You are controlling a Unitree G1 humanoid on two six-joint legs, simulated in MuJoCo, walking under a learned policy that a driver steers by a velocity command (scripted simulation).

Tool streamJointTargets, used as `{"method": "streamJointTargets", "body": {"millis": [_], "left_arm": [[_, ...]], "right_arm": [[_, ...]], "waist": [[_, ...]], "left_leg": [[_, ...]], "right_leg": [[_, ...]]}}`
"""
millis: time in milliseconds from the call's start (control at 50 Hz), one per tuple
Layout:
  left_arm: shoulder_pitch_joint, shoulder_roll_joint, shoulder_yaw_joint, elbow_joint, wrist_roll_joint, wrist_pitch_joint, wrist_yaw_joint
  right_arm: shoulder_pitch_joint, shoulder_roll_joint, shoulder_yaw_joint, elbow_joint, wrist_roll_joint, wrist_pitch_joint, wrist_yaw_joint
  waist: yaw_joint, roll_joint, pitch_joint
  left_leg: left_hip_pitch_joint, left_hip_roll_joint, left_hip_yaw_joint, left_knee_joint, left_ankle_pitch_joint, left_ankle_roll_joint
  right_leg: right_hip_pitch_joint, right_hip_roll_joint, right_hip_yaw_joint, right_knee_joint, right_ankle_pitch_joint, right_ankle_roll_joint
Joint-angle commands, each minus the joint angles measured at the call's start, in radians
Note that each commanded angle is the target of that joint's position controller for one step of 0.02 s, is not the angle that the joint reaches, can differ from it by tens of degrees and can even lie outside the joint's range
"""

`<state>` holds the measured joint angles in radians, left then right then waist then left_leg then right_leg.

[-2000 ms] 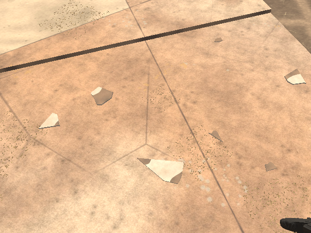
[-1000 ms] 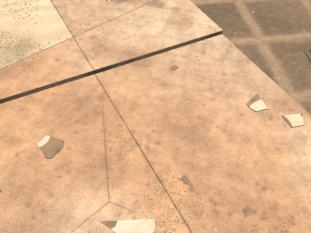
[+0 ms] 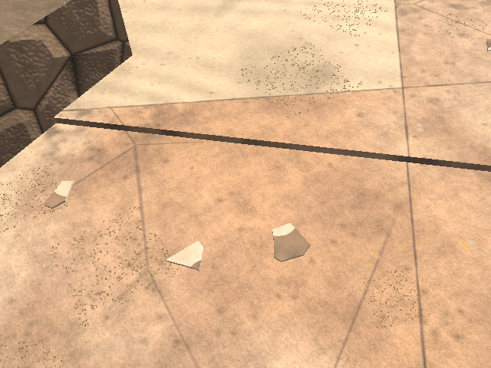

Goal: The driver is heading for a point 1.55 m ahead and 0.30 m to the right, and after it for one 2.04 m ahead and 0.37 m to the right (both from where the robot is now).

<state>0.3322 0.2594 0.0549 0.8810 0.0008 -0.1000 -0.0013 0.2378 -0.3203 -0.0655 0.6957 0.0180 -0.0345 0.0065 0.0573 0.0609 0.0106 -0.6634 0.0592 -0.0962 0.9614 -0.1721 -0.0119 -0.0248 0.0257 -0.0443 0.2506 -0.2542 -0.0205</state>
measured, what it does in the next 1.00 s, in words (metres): walks ahead: left foot, then right foot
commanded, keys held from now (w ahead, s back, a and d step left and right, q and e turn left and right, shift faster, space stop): w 1.00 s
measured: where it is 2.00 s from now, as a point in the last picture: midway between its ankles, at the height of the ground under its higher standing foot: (275, 177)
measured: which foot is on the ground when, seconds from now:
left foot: up 0.00-0.18, down 0.20-0.72, up 0.74-1.00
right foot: down 0.00-0.22, up 0.24-0.70, down 0.72-1.00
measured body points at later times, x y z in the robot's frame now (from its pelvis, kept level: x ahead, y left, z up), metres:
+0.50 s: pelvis +0.28 +0.06 +0.00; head +0.30 +0.07 +0.45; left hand +0.43 +0.34 -0.10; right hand +0.34 -0.22 -0.11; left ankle +0.25 +0.15 -0.74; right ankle +0.42 -0.11 -0.67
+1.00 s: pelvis +0.57 +0.00 +0.00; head +0.60 -0.01 +0.45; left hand +0.60 +0.28 -0.12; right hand +0.73 -0.26 -0.11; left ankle +0.66 +0.18 -0.67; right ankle +0.57 -0.08 -0.74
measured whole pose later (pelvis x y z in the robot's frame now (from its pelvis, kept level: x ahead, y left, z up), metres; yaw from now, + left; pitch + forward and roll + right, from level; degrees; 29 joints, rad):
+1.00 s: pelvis +0.57 +0.00 +0.00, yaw +2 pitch +1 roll -1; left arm 0.32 0.27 0.04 0.87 0.00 -0.09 -0.03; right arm 0.19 -0.30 -0.05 0.75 0.01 -0.06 0.00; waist 0.05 0.04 0.03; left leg -0.63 0.12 -0.05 0.94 -0.17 -0.01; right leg -0.14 0.07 -0.05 0.28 -0.16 -0.08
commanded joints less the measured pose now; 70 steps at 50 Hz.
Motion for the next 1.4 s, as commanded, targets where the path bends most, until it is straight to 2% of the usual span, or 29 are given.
{"method": "streamJointTargets", "body": {"millis": [20,120,160,200,220,240,260,280,320,400,600,680,720,740,760,780,800,820,860,940,1140,1200,1240,1260,1280,1300,1320,1340,1400], "left_arm": [[-0.045,0.170,0.029,-0.052,-0.012,-0.010,0.000],[0.050,0.210,0.032,-0.004,-0.033,0.012,-0.002],[0.048,0.233,0.036,0.002,-0.034,0.025,0.002],[0.037,0.221,0.025,-0.004,-0.025,0.031,0.009],[0.105,0.121,-0.009,-0.048,-0.005,0.016,0.003],[0.142,0.084,-0.027,-0.024,-0.001,-0.005,-0.005],[0.061,0.187,0.006,-0.050,-0.035,-0.017,-0.013],[-0.024,0.188,0.005,-0.080,-0.050,-0.023,-0.015],[-0.051,0.167,0.010,-0.081,-0.022,-0.014,-0.006],[-0.022,0.106,-0.001,-0.073,-0.011,0.026,-0.006],[-0.357,0.098,-0.019,-0.181,-0.014,0.001,-0.041],[-0.320,0.138,-0.004,-0.188,-0.011,-0.003,-0.053],[-0.079,0.210,0.036,-0.121,-0.009,-0.001,-0.038],[0.073,0.298,0.057,-0.099,0.000,0.004,-0.030],[0.112,0.321,0.062,-0.079,-0.005,0.008,-0.038],[0.089,0.224,0.036,-0.089,-0.019,0.005,-0.038],[0.010,0.194,0.025,-0.102,-0.015,0.003,-0.034],[-0.054,0.176,0.019,-0.114,-0.005,0.003,-0.033],[-0.112,0.136,0.008,-0.120,0.015,-0.004,-0.032],[-0.099,0.158,0.015,-0.093,0.001,-0.016,-0.026],[0.046,0.202,0.026,-0.010,-0.019,0.022,-0.004],[0.053,0.214,0.033,0.007,-0.025,0.039,0.005],[0.010,0.227,0.037,0.000,-0.025,0.048,0.008],[0.006,0.192,0.023,-0.011,-0.014,0.047,0.009],[0.072,0.098,-0.007,-0.044,0.001,0.035,0.004],[0.136,0.057,-0.022,-0.033,-0.012,0.018,0.001],[0.053,0.170,0.009,-0.037,-0.043,0.011,-0.002],[-0.018,0.190,0.018,-0.062,-0.052,0.008,-0.002],[-0.016,0.142,0.025,-0.054,-0.034,0.036,0.005]], "right_arm": [[-0.140,0.002,0.015,-0.125,-0.008,-0.030,0.015],[-0.251,-0.011,0.017,-0.180,0.005,-0.039,0.041],[-0.184,-0.057,-0.004,-0.172,0.001,-0.038,0.040],[0.101,-0.140,-0.050,-0.092,-0.001,-0.027,0.022],[0.242,-0.243,-0.074,-0.070,-0.028,-0.017,0.008],[0.260,-0.214,-0.062,-0.059,-0.011,-0.016,0.008],[0.200,-0.147,-0.036,-0.062,-0.013,-0.020,0.014],[0.129,-0.121,-0.027,-0.066,-0.012,-0.024,0.015],[0.026,-0.072,-0.013,-0.066,-0.022,-0.037,0.022],[-0.010,-0.077,-0.019,-0.041,-0.015,-0.064,0.023],[0.141,-0.141,-0.037,0.066,0.002,-0.047,-0.004],[0.146,-0.155,-0.045,0.093,0.004,-0.022,-0.014],[0.136,-0.131,-0.031,0.089,-0.008,-0.008,-0.020],[0.201,-0.065,-0.004,0.064,-0.035,-0.013,-0.023],[0.310,0.032,0.023,0.067,-0.016,-0.035,-0.011],[0.207,-0.085,-0.002,0.068,0.012,-0.052,-0.007],[0.103,-0.123,-0.013,0.033,0.030,-0.060,-0.005],[0.053,-0.114,-0.010,0.023,0.018,-0.063,-0.011],[0.061,-0.089,-0.014,0.026,-0.003,-0.053,-0.011],[0.047,-0.042,-0.005,0.022,-0.012,-0.026,-0.014],[-0.262,-0.011,0.015,-0.064,0.000,-0.055,0.023],[-0.267,-0.038,0.006,-0.080,-0.002,-0.064,0.035],[-0.116,-0.084,-0.018,-0.041,-0.007,-0.070,0.029],[0.046,-0.138,-0.043,0.003,-0.013,-0.070,0.018],[0.185,-0.231,-0.066,0.020,-0.037,-0.066,0.007],[0.218,-0.212,-0.061,0.033,-0.030,-0.057,0.011],[0.178,-0.128,-0.037,0.029,-0.023,-0.056,0.008],[0.105,-0.101,-0.027,0.025,-0.017,-0.057,0.004],[-0.028,-0.037,-0.012,0.032,-0.029,-0.075,0.009]], "waist": [[0.007,-0.145,0.073],[0.014,-0.150,0.092],[-0.052,-0.178,0.027],[-0.208,-0.159,-0.152],[-0.210,0.042,-0.335],[-0.182,0.180,-0.482],[-0.185,0.114,-0.342],[-0.162,0.074,-0.191],[-0.090,0.014,-0.062],[-0.027,0.013,-0.006],[-0.124,-0.018,0.082],[-0.078,0.010,0.036],[0.041,0.003,-0.132],[0.059,-0.149,-0.299],[0.006,-0.380,-0.403],[0.053,-0.250,-0.319],[0.042,-0.196,-0.177],[0.016,-0.116,-0.102],[-0.043,-0.134,-0.056],[-0.065,-0.125,-0.013],[0.036,-0.112,0.068],[0.006,-0.124,0.061],[-0.091,-0.137,-0.027],[-0.163,-0.115,-0.150],[-0.174,0.051,-0.326],[-0.159,0.220,-0.432],[-0.179,0.115,-0.299],[-0.158,0.080,-0.166],[-0.071,0.059,-0.035]], "left_leg": [[-0.044,0.014,0.060,-0.188,0.128,-0.006],[0.058,-0.017,0.112,-0.375,0.109,0.045],[0.204,-0.063,0.141,-0.414,0.054,0.088],[0.650,-0.065,0.131,-0.441,0.115,0.151],[1.072,0.205,-0.251,-0.421,0.031,0.273],[1.137,0.345,-0.637,-0.590,-0.053,0.361],[1.034,0.310,-0.549,-0.626,-0.100,0.318],[0.877,0.266,-0.391,-0.646,-0.046,0.287],[0.633,0.183,-0.218,-0.715,0.098,0.253],[0.475,0.159,-0.111,-0.830,0.167,0.279],[0.598,0.158,0.016,-0.828,0.156,0.218],[0.743,0.197,0.004,-0.699,0.379,0.179],[0.673,0.113,0.070,-0.385,0.583,0.128],[0.419,0.031,0.113,-0.039,0.264,0.084],[0.073,-0.142,0.043,0.241,-0.402,0.028],[-0.041,-0.089,-0.056,0.334,-0.410,0.043],[-0.092,-0.037,-0.021,0.322,-0.313,0.056],[-0.063,0.012,0.006,0.277,-0.225,0.056],[0.043,0.066,0.002,0.191,-0.130,0.047],[0.042,0.083,0.027,0.066,-0.050,0.008],[0.030,0.023,0.084,-0.413,0.246,0.011],[0.063,0.006,0.073,-0.464,0.141,0.046],[0.295,-0.041,0.111,-0.510,0.112,0.079],[0.564,-0.008,0.088,-0.481,0.145,0.114],[0.972,0.240,-0.224,-0.453,0.097,0.219],[1.098,0.369,-0.562,-0.590,-0.079,0.295],[0.995,0.333,-0.491,-0.636,-0.188,0.249],[0.855,0.307,-0.352,-0.668,-0.157,0.216],[0.572,0.215,-0.106,-0.780,0.018,0.182]], "right_leg": [[-0.037,-0.218,0.104,-0.126,0.295,-0.154],[0.047,-0.285,0.088,-0.096,0.427,-0.143],[0.092,-0.292,0.063,0.022,0.740,-0.121],[-0.062,-0.228,-0.002,0.378,0.837,-0.066],[-0.437,-0.117,-0.040,0.774,0.426,-0.008],[-0.573,0.000,0.094,1.002,-0.296,0.009],[-0.674,-0.062,0.154,1.080,-0.285,-0.007],[-0.705,-0.106,0.119,1.059,-0.213,-0.018],[-0.633,-0.169,0.106,0.933,-0.085,-0.011],[-0.578,-0.189,0.099,0.838,0.019,0.029],[-0.591,-0.118,0.069,0.310,0.376,0.021],[-0.524,-0.080,0.049,0.256,0.210,-0.034],[-0.167,-0.044,0.011,0.253,0.213,-0.088],[0.175,-0.256,0.266,0.307,0.247,-0.176],[0.418,-0.411,0.743,0.128,-0.059,-0.310],[0.371,-0.388,0.754,0.047,-0.213,-0.267],[0.239,-0.363,0.610,0.030,-0.171,-0.226],[0.103,-0.330,0.507,0.013,-0.050,-0.211],[-0.060,-0.273,0.381,-0.032,0.127,-0.205],[-0.136,-0.252,0.251,-0.111,0.273,-0.233],[0.011,-0.244,0.123,-0.098,0.301,-0.179],[0.091,-0.285,0.162,-0.019,0.399,-0.158],[0.069,-0.249,0.147,0.147,0.626,-0.129],[-0.041,-0.192,0.116,0.343,0.598,-0.098],[-0.382,-0.073,0.058,0.709,0.265,-0.035],[-0.600,0.025,0.130,0.925,-0.342,-0.009],[-0.689,-0.033,0.191,1.014,-0.311,-0.016],[-0.717,-0.079,0.161,1.006,-0.216,-0.021],[-0.583,-0.160,0.153,0.914,-0.040,-0.004]]}}
Keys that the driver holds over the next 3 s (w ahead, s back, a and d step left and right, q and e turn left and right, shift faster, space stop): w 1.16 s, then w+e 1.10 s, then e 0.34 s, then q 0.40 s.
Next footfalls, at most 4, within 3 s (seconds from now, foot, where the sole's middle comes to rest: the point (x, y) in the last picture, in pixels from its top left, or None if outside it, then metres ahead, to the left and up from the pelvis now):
0.20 left None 0.29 0.15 -0.78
0.72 right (309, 327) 0.61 -0.08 -0.78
1.26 left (228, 237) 0.90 0.17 -0.78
1.80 right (311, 180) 1.15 -0.10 -0.78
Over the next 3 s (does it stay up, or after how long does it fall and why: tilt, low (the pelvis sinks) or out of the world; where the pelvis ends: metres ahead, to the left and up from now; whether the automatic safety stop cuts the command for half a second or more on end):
stays up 1.40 -0.17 0.02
